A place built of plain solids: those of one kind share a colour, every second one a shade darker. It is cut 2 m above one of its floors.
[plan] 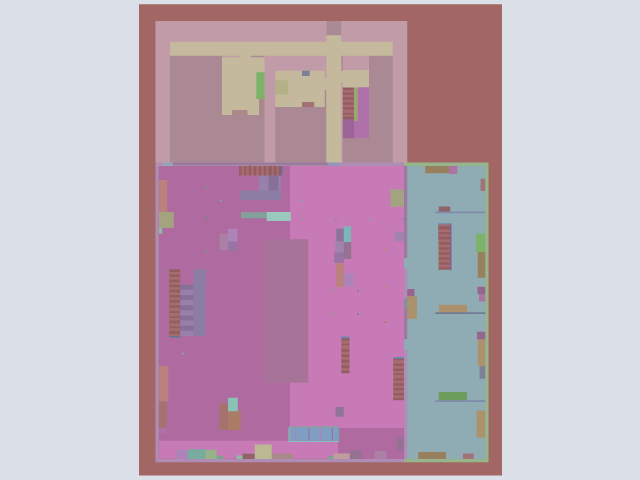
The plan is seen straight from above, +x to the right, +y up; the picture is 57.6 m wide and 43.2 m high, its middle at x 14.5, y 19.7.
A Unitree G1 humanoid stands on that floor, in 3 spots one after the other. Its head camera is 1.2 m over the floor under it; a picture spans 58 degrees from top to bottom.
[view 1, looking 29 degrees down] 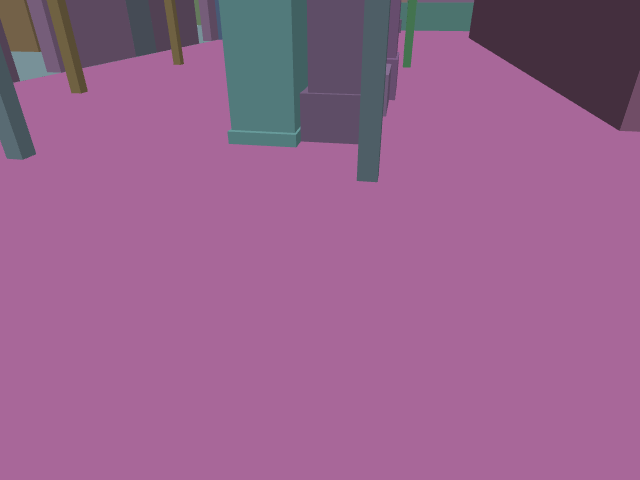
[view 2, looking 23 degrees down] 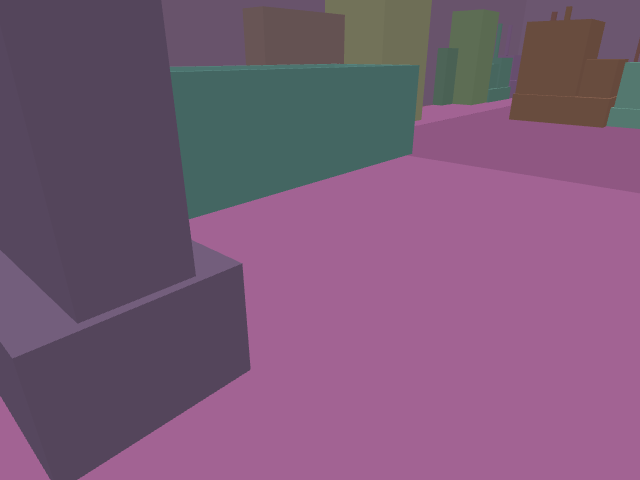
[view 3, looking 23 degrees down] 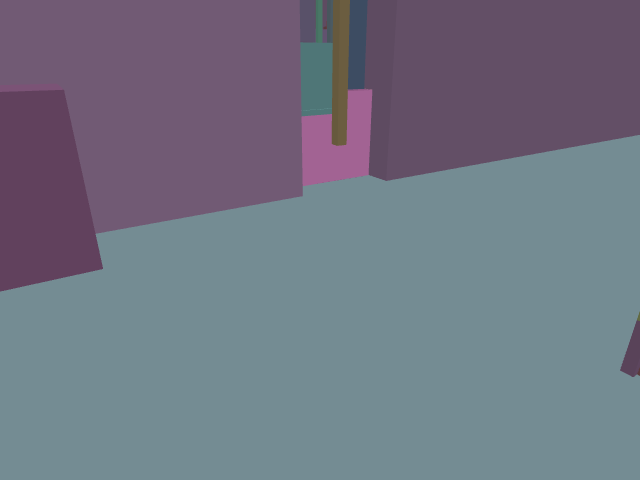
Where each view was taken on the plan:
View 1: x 15.74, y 24.77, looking -80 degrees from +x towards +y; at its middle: floor_bay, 2.48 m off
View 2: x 16.78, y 5.85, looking -138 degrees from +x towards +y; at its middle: floor_bay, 3.07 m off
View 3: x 25.71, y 15.17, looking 148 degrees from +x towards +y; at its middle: floor_annex_ground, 3.07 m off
